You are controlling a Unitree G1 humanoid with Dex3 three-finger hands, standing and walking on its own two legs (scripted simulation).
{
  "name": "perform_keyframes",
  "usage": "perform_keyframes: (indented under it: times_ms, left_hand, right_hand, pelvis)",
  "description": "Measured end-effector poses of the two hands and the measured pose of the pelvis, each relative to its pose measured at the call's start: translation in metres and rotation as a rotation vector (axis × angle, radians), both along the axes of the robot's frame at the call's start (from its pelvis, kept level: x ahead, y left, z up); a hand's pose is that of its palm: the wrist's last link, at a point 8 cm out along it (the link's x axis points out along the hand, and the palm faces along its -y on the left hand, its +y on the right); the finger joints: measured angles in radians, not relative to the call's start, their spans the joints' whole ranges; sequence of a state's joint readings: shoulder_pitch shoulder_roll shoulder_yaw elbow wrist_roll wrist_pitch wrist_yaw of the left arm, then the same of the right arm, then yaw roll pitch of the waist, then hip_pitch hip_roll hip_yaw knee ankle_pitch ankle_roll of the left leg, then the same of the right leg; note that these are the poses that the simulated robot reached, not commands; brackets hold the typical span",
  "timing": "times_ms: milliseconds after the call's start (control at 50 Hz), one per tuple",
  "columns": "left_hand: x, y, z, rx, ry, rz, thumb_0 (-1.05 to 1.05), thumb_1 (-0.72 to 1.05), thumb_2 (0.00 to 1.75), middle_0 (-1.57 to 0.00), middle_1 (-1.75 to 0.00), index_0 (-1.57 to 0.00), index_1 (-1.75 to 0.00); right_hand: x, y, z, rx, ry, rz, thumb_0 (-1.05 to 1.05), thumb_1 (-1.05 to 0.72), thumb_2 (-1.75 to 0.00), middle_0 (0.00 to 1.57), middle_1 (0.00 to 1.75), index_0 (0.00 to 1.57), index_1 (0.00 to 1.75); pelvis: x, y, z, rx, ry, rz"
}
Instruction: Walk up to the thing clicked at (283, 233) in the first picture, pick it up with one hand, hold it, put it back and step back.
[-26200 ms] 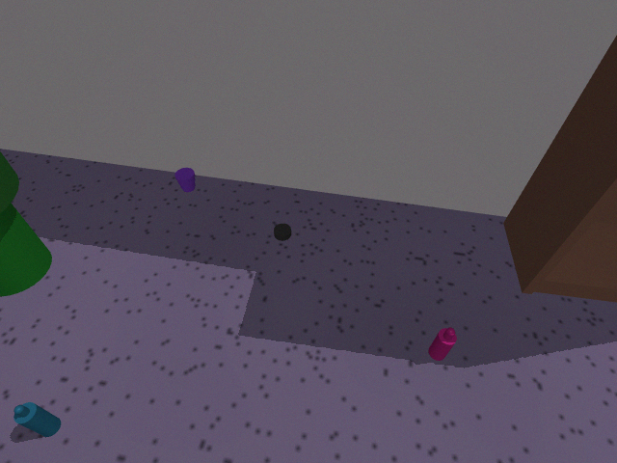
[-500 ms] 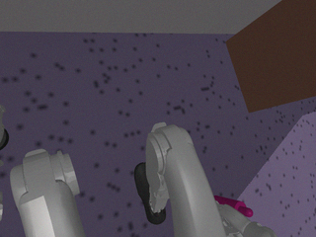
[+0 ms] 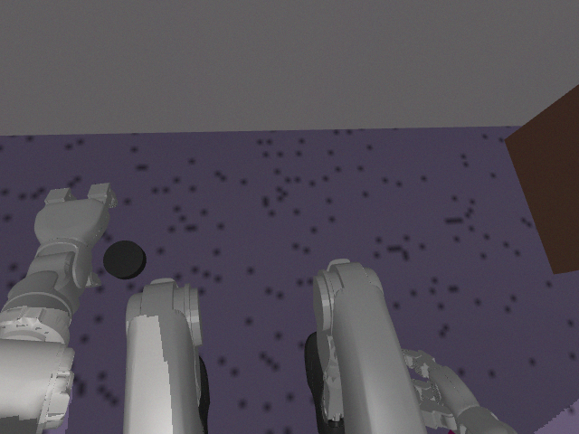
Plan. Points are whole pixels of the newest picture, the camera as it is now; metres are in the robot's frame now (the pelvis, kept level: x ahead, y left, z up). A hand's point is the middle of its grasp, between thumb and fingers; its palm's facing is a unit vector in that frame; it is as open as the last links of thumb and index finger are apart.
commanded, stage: withdraw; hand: left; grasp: from above
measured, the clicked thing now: (125, 260) +0.42 +0.27 -0.35
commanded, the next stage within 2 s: home in 0.38 s
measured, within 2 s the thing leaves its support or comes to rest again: neither
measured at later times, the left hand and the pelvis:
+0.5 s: hand (78, 244) +0.41 +0.29 -0.18, palm faces -0.36 -0.03 -0.93, open 13.9 cm; pelvis +0.01 +0.00 -0.02, yaw -1 degrees
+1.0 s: hand (38, 307) +0.29 +0.24 +0.01, palm faces -0.30 -0.57 -0.77, open 8.1 cm; pelvis +0.01 +0.00 +0.13, yaw +2 degrees
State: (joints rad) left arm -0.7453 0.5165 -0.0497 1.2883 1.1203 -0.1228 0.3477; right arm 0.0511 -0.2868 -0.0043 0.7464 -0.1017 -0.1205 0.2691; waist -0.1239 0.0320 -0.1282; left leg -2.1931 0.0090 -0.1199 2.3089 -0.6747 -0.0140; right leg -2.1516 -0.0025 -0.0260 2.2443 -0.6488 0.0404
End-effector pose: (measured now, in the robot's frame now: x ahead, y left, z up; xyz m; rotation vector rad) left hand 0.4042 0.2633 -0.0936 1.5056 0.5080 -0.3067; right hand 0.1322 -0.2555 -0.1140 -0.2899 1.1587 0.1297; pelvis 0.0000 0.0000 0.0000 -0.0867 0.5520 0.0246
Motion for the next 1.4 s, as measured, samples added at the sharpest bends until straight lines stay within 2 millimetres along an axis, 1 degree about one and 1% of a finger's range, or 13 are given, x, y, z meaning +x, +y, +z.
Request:
perform_keyframes:
  times_ms: [120, 300, 400, 480, 580, 660, 760, 860, 960, 1040, 1140, 1260, 1400]
  left_hand:
    - [-0.007, 0.0, -0.015, -0.038, 0.023, -0.055, 0.0, -0.44, 0.98, -0.15, -0.99, -0.14, -1.0]
    - [-0.014, 0.014, -0.064, -0.049, -0.038, -0.069, 0.0, -0.44, 0.98, -0.13, -0.99, -0.14, -0.99]
    - [-0.001, 0.024, -0.059, -0.011, -0.151, -0.029, 0.0, -0.46, 0.98, -0.12, -0.99, -0.12, -0.99]
    - [0.007, 0.026, -0.037, 0.024, -0.166, 0.005, 0.0, -0.47, 0.99, -0.11, -0.99, -0.11, -0.99]
    - [0.002, 0.017, -0.012, 0.023, -0.081, 0.021, 0.0, -0.43, 0.97, -0.12, -0.95, -0.13, -0.94]
    - [-0.008, 0.006, 0.008, -0.038, -0.065, 0.043, 0.0, -0.28, 0.92, -0.16, -0.81, -0.16, -0.8]
    - [-0.029, -0.001, 0.047, -0.126, -0.127, 0.102, 0.0, 0.02, 0.85, -0.19, -0.57, -0.18, -0.57]
    - [-0.06, 0.003, 0.093, -0.227, -0.143, 0.227, 0.0, 0.38, 0.83, -0.2, -0.41, -0.2, -0.41]
    - [-0.097, 0.006, 0.137, -0.36, -0.104, 0.353, 0.0, 0.67, 0.86, -0.21, -0.34, -0.21, -0.34]
    - [-0.124, 0.003, 0.171, -0.469, -0.075, 0.44, 0.01, 0.79, 0.88, -0.21, -0.32, -0.21, -0.32]
    - [-0.148, 0.0, 0.211, -0.593, -0.067, 0.558, 0.01, 0.86, 0.89, -0.21, -0.31, -0.21, -0.31]
    - [-0.164, -0.005, 0.261, -0.739, -0.062, 0.693, 0.01, 0.89, 0.9, -0.21, -0.3, -0.21, -0.3]
    - [-0.174, -0.013, 0.322, -0.884, -0.046, 0.835, 0.01, 0.9, 0.9, -0.21, -0.3, -0.21, -0.3]
  right_hand:
    - [-0.009, -0.016, 0.006, -0.096, 0.011, 0.008, 0.0, -0.91, -0.9, 0.2, 0.3, 0.2, 0.3]
    - [-0.05, -0.038, -0.009, -0.221, 0.16, -0.011, 0.0, -0.9, -0.9, 0.2, 0.3, 0.2, 0.3]
    - [-0.065, -0.033, -0.018, -0.213, 0.215, -0.081, 0.01, -0.9, -0.9, 0.2, 0.3, 0.2, 0.3]
    - [-0.063, -0.022, -0.017, -0.168, 0.205, -0.131, 0.01, -0.9, -0.9, 0.2, 0.3, 0.2, 0.3]
    - [-0.052, -0.008, -0.007, -0.104, 0.164, -0.144, 0.01, -0.9, -0.89, 0.2, 0.3, 0.2, 0.3]
    - [-0.04, -0.004, 0.008, -0.081, 0.12, -0.139, 0.01, -0.9, -0.89, 0.2, 0.3, 0.21, 0.3]
    - [-0.018, -0.005, 0.035, -0.083, 0.046, -0.15, 0.01, -0.9, -0.9, 0.2, 0.3, 0.21, 0.3]
    - [0.014, -0.005, 0.075, -0.097, -0.064, -0.158, 0.01, -0.9, -0.9, 0.2, 0.3, 0.2, 0.3]
    - [0.051, 0.002, 0.123, -0.098, -0.189, -0.149, 0.01, -0.9, -0.9, 0.2, 0.3, 0.2, 0.3]
    - [0.079, 0.011, 0.162, -0.087, -0.29, -0.133, 0.01, -0.91, -0.9, 0.2, 0.3, 0.2, 0.3]
    - [0.105, 0.024, 0.208, -0.061, -0.397, -0.122, 0.01, -0.9, -0.9, 0.2, 0.3, 0.2, 0.3]
    - [0.118, 0.037, 0.257, -0.036, -0.468, -0.131, 0.01, -0.9, -0.9, 0.2, 0.3, 0.21, 0.3]
    - [0.109, 0.041, 0.308, -0.035, -0.473, -0.168, 0.01, -0.9, -0.9, 0.2, 0.3, 0.21, 0.3]
  pelvis:
    - [-0.004, -0.006, -0.005, 0.007, -0.012, 0.003]
    - [0.0, -0.003, -0.032, -0.009, -0.016, -0.006]
    - [0.006, 0.001, -0.037, -0.015, 0.003, -0.005]
    - [0.009, 0.004, -0.026, -0.017, 0.027, -0.002]
    - [0.009, 0.005, -0.004, -0.013, 0.048, 0.001]
    - [0.009, 0.004, 0.014, -0.009, 0.049, 0.003]
    - [0.008, 0.003, 0.04, -0.005, 0.042, 0.011]
    - [0.006, 0.003, 0.074, 0.0, 0.019, 0.02]
    - [0.007, 0.003, 0.113, 0.011, -0.017, 0.029]
    - [0.01, 0.002, 0.142, 0.018, -0.045, 0.037]
    - [0.015, 0.002, 0.177, 0.027, -0.08, 0.045]
    - [0.027, 0.002, 0.218, 0.037, -0.13, 0.053]
    - [0.047, 0.003, 0.269, 0.043, -0.199, 0.059]
